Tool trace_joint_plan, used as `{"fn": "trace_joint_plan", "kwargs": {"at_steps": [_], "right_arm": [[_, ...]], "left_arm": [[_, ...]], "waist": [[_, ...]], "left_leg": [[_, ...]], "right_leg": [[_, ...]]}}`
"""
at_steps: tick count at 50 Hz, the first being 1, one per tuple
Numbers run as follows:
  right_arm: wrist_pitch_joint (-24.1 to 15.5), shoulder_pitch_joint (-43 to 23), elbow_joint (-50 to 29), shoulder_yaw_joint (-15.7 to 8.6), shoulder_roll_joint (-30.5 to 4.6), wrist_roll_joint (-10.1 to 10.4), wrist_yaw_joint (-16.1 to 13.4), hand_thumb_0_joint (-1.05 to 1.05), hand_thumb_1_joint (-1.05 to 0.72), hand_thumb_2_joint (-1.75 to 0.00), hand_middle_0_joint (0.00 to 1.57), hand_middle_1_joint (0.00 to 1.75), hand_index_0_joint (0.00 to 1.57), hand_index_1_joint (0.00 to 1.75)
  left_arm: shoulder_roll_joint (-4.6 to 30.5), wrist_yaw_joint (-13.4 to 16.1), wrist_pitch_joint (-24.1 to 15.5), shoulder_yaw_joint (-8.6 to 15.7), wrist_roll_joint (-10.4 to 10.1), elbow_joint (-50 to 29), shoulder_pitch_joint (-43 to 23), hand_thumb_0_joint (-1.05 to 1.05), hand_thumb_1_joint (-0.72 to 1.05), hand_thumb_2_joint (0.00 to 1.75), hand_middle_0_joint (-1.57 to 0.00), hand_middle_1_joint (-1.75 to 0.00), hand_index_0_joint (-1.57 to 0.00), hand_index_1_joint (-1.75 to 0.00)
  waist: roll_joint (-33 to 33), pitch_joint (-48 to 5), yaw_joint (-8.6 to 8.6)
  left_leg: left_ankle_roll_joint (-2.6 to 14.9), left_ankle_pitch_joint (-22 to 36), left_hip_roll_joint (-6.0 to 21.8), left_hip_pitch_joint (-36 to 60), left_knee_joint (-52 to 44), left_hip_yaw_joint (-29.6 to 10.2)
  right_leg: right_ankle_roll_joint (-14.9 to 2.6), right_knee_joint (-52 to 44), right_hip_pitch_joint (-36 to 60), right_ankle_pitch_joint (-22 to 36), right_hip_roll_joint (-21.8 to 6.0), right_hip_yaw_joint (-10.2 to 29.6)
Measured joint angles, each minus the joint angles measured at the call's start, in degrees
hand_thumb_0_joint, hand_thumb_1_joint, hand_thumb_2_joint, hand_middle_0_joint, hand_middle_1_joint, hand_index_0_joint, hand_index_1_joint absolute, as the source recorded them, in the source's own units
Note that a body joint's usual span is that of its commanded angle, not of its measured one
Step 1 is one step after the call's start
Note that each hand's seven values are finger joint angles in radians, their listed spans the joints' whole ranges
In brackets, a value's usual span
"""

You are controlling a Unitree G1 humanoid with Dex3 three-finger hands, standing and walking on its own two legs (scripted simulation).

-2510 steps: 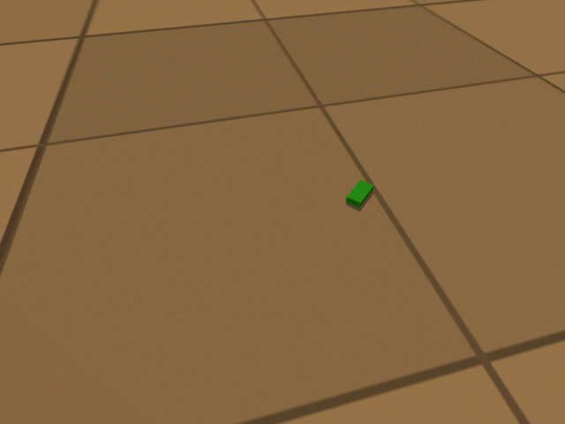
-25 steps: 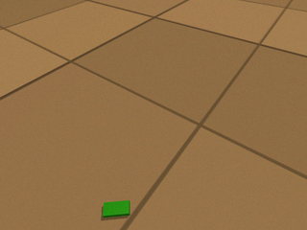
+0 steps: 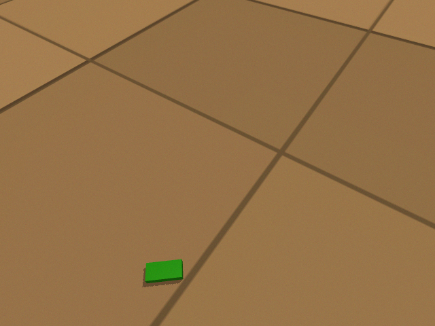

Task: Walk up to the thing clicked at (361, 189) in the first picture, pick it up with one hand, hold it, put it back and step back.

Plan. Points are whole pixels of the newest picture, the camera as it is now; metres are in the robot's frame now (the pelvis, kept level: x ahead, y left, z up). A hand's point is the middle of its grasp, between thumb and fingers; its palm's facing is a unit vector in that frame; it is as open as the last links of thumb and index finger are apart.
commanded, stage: step back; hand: left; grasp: from above
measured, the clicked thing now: (164, 271) +0.45 +0.25 -0.75
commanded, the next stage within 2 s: none
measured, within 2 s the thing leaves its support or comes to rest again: neither
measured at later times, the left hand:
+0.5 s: hand out of the picture +0.05 +0.28 -0.17, palm faces -0.12 -0.92 -0.37, open 7.4 cm
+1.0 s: hand out of the picture -0.08 +0.29 -0.17, palm faces -0.02 -0.94 -0.35, open 7.4 cm
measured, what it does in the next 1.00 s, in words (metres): walks backwards: right foot, then left foot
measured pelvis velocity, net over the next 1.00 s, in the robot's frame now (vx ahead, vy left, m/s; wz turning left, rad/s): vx -0.23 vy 0.04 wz -0.02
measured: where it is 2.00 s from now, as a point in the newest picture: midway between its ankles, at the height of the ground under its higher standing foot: outside the picture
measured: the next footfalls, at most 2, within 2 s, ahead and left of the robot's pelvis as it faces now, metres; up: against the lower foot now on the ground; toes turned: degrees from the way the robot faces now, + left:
right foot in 0.54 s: -0.08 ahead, -0.10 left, +0.00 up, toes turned -1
left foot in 0.92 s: -0.19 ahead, +0.13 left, +0.00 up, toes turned -3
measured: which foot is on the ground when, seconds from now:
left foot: down 0.00-0.58, up 0.60-0.90, down 0.92-1.00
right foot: down 0.00-0.14, up 0.16-0.52, down 0.54-0.94, up 0.96-1.00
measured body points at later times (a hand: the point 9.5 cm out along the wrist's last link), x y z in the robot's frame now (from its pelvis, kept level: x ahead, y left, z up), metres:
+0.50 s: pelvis -0.09 +0.03 -0.02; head -0.01 +0.04 +0.43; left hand +0.05 +0.33 -0.15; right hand -0.01 -0.29 -0.13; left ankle -0.03 +0.12 -0.74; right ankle -0.12 -0.10 -0.72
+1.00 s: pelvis -0.23 +0.04 -0.02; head -0.17 +0.06 +0.43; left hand -0.08 +0.34 -0.14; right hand -0.16 -0.28 -0.12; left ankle -0.23 +0.14 -0.74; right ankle -0.15 -0.09 -0.71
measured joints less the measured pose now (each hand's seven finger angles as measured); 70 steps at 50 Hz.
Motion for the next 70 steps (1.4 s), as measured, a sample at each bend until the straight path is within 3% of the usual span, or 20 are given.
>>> {"fn": "trace_joint_plan", "kwargs": {"at_steps": [4, 7, 11, 14, 17, 22, 26, 29, 33, 38, 43, 45, 47, 49, 51, 54, 57, 63, 68, 70], "right_arm": [[0.94, -0.14, -2.71, -1.04, -1.77, -0.20, 0.18, 0.00, -0.91, -0.90, 0.20, 0.30, 0.20, 0.30], [0.57, 1.90, -4.34, -1.56, -2.55, -0.46, 0.29, 0.00, -0.91, -0.90, 0.20, 0.30, 0.20, 0.30], [0.14, 3.49, -5.10, -1.29, -0.27, -1.75, -0.18, 0.00, -0.91, -0.90, 0.20, 0.30, 0.20, 0.30], [0.21, 4.63, -5.94, -0.88, 0.79, -2.17, -0.68, 0.00, -0.91, -0.90, 0.20, 0.30, 0.20, 0.30], [0.12, 4.61, -7.25, -0.78, 0.77, -2.07, -1.27, 0.00, -0.91, -0.90, 0.20, 0.30, 0.20, 0.30], [-0.65, 3.74, -10.17, -0.67, 0.86, -1.83, -1.70, 0.00, -0.90, -0.90, 0.20, 0.30, 0.20, 0.30], [-0.42, 3.06, -11.43, -0.32, 0.36, -1.72, -1.45, 0.00, -0.90, -0.90, 0.20, 0.30, 0.20, 0.30], [0.43, 2.10, -10.76, -0.55, -1.01, -1.08, -1.32, 0.00, -0.90, -0.90, 0.20, 0.30, 0.20, 0.30], [1.53, 2.63, -9.48, -0.55, -0.38, -0.63, -1.53, 0.00, -0.91, -0.90, 0.20, 0.30, 0.20, 0.30], [0.90, 4.60, -9.73, -0.16, -1.57, -0.23, -1.68, 0.00, -0.91, -0.90, 0.20, 0.30, 0.20, 0.30], [0.63, 5.88, -9.88, -0.16, -2.46, -0.45, -2.08, 0.00, -0.91, -0.90, 0.20, 0.30, 0.20, 0.30], [0.22, 6.32, -9.95, -0.28, -2.23, -0.86, -1.94, 0.00, -0.91, -0.90, 0.20, 0.30, 0.20, 0.30], [-0.07, 5.70, -9.35, -0.51, -0.41, -1.64, -1.79, 0.00, -0.91, -0.90, 0.20, 0.30, 0.20, 0.30], [-0.08, 6.06, -9.64, -0.07, 0.60, -2.40, -1.03, 0.01, -0.91, -0.90, 0.20, 0.30, 0.20, 0.30], [-0.30, 6.85, -10.06, 0.12, 0.86, -2.58, -0.75, 0.01, -0.91, -0.90, 0.20, 0.30, 0.20, 0.30], [-0.28, 7.15, -10.16, 0.31, 1.36, -2.88, -1.08, 0.01, -0.91, -0.90, 0.20, 0.30, 0.20, 0.30], [-0.48, 6.07, -11.06, 0.01, 1.34, -2.45, -1.39, 0.01, -0.90, -0.90, 0.20, 0.30, 0.20, 0.30], [-1.06, 2.49, -14.45, -0.47, 0.93, -2.07, -1.72, 0.00, -0.90, -0.90, 0.20, 0.30, 0.20, 0.30], [-0.07, 0.54, -15.64, -0.62, -0.88, -2.08, -1.33, 0.00, -0.90, -0.90, 0.20, 0.30, 0.20, 0.30], [0.82, 0.13, -14.80, -1.26, -2.34, -1.68, -1.46, 0.00, -0.90, -0.90, 0.20, 0.30, 0.20, 0.30]], "left_arm": [[1.12, 0.07, 1.12, 0.37, 1.10, -3.05, -1.08, 0.01, 0.90, 0.90, -0.20, -0.30, -0.21, -0.30], [2.26, 0.24, 2.13, 0.41, 1.19, -5.07, -1.89, 0.01, 0.90, 0.90, -0.20, -0.30, -0.21, -0.30], [3.95, 1.73, 3.01, 1.15, 0.93, -7.25, -4.06, 0.01, 0.91, 0.90, -0.20, -0.30, -0.21, -0.30], [3.77, 1.89, 3.12, 1.00, 0.57, -8.12, -3.82, 0.01, 0.91, 0.90, -0.20, -0.29, -0.20, -0.30], [2.91, 1.52, 2.92, 0.89, 0.68, -9.03, -2.34, 0.01, 0.91, 0.90, -0.20, -0.29, -0.20, -0.30], [2.11, 0.81, 2.88, 1.28, 1.16, -9.37, 0.53, 0.01, 0.91, 0.90, -0.20, -0.30, -0.21, -0.30], [1.75, 0.34, 2.42, 1.67, 1.37, -9.49, 1.87, 0.01, 0.91, 0.90, -0.20, -0.30, -0.21, -0.30], [0.03, 0.17, 1.61, 1.80, 1.95, -8.75, 2.27, 0.01, 0.91, 0.90, -0.20, -0.30, -0.21, -0.30], [-0.16, -0.42, 1.54, 1.46, 2.14, -10.08, 4.49, 0.01, 0.90, 0.90, -0.20, -0.30, -0.21, -0.30], [-0.54, 0.21, 1.87, 1.72, 2.04, -12.06, 4.39, 0.01, 0.90, 0.90, -0.21, -0.30, -0.21, -0.30], [-0.11, 0.61, 1.82, 1.66, 2.26, -15.43, 2.09, 0.01, 0.90, 0.90, -0.21, -0.30, -0.21, -0.30], [0.55, 0.56, 2.07, 1.53, 1.96, -16.49, 1.01, 0.01, 0.90, 0.90, -0.21, -0.30, -0.21, -0.30], [2.02, 0.45, 2.65, 1.78, 1.56, -16.58, -0.04, 0.01, 0.90, 0.90, -0.20, -0.30, -0.21, -0.30], [2.05, 0.68, 3.40, 2.11, 1.49, -15.51, 0.60, 0.01, 0.90, 0.90, -0.20, -0.30, -0.21, -0.30], [1.53, 0.82, 4.11, 2.06, 1.76, -13.89, 1.47, 0.01, 0.91, 0.90, -0.20, -0.30, -0.21, -0.30], [1.73, 0.57, 4.16, 2.29, 1.10, -13.17, 3.18, 0.01, 0.91, 0.90, -0.20, -0.30, -0.21, -0.30], [2.26, 0.50, 3.69, 2.83, 1.16, -13.09, 4.94, 0.01, 0.91, 0.90, -0.20, -0.30, -0.21, -0.30], [3.23, 0.64, 3.70, 3.13, 1.55, -11.63, 7.09, 0.01, 0.91, 0.90, -0.20, -0.30, -0.21, -0.30], [2.57, -0.22, 2.80, 2.86, 1.67, -10.88, 7.10, 0.01, 0.91, 0.90, -0.20, -0.30, -0.21, -0.30], [0.61, -0.58, 2.37, 2.68, 2.26, -10.21, 6.63, 0.01, 0.91, 0.90, -0.20, -0.29, -0.21, -0.30]], "waist": [[-1.13, 1.72, 0.18], [-1.57, 0.88, -0.57], [-4.26, 3.14, -0.38], [-4.38, 3.10, -0.94], [-3.79, 3.26, -0.69], [-3.23, 3.84, -0.36], [-2.49, 3.81, 0.23], [1.71, 4.46, -0.20], [0.06, 2.42, 1.44], [-0.15, 0.89, 1.95], [0.10, 1.83, 1.21], [-0.51, 2.43, 0.64], [-4.56, 4.29, 1.40], [-5.58, 3.96, 1.84], [-3.90, 2.84, 0.28], [-3.84, 1.19, 0.79], [-4.26, 1.00, 1.73], [-4.20, 2.82, 2.47], [-1.87, 3.17, 2.89], [2.61, 3.86, 1.75]], "left_leg": [[1.97, -8.18, -3.26, -3.71, 10.46, -0.84], [2.83, -6.98, -3.89, -2.26, 8.26, -0.87], [3.18, -6.85, -4.17, -2.26, 8.08, -0.34], [3.29, -4.26, -3.64, -2.17, 5.19, -0.65], [3.61, -2.88, -3.15, -2.55, 4.00, 0.26], [3.65, -2.47, -2.57, -3.83, 5.57, 2.40], [2.89, -2.89, -1.88, -6.20, 9.02, 3.78], [1.90, -3.23, 0.51, -7.72, 12.28, 1.97], [1.03, -15.63, -5.87, -10.75, 25.61, -3.26], [0.20, -15.44, -9.65, -10.28, 35.43, -7.95], [-0.56, -16.03, -6.68, -3.89, 22.05, -5.58], [0.00, -12.11, -5.15, -0.30, 11.75, -4.02], [1.80, -8.61, -6.96, 1.66, 7.71, -1.89], [2.72, -7.90, -6.55, 1.23, 7.85, -1.01], [3.01, -6.63, -4.73, 0.38, 7.37, -2.82], [2.71, -3.21, -3.38, -0.15, 3.56, -2.81], [2.51, -0.82, -2.82, -1.53, 1.94, -1.93], [2.00, 1.52, -1.45, -5.38, 3.87, 0.43], [0.22, 2.87, 0.44, -10.22, 8.01, 1.58], [0.27, 1.49, 1.71, -11.77, 10.29, -1.87]], "right_leg": [[0.58, 4.14, -4.12, -0.68, -1.15, 1.42], [0.37, 8.85, -8.06, -2.04, -1.38, 1.52], [-2.23, 25.37, -12.85, -16.82, 4.24, 8.03], [-2.60, 34.95, -14.86, -17.66, 7.72, 9.00], [-1.77, 38.89, -14.53, -15.94, 8.18, 8.61], [-0.06, 31.38, -9.23, -16.46, 5.44, 7.11], [-0.69, 17.46, -3.63, -13.54, 2.74, 4.13], [-1.69, 11.16, -0.70, -8.55, 4.52, 1.39], [-2.67, 11.23, -2.52, -7.03, 2.58, 2.71], [-2.31, 7.07, -4.57, -2.39, 1.32, 2.48], [-1.68, 7.53, -8.05, 0.01, 0.81, -0.14], [-1.16, 9.59, -9.86, 0.04, 0.25, -1.44], [-1.01, 12.25, -11.08, -0.06, -1.67, 0.28], [-1.39, 17.85, -12.88, -10.23, 0.91, 3.34], [-1.38, 28.25, -14.55, -16.50, 5.24, 5.22], [-1.86, 40.47, -15.76, -15.46, 8.77, 8.78], [-0.71, 44.16, -13.91, -13.89, 8.83, 10.37], [1.46, 32.51, -6.79, -16.60, 5.00, 8.23], [-0.48, 13.48, -0.16, -12.32, 1.99, 3.19], [-1.52, 12.34, 0.32, -10.68, 4.21, 0.66]]}}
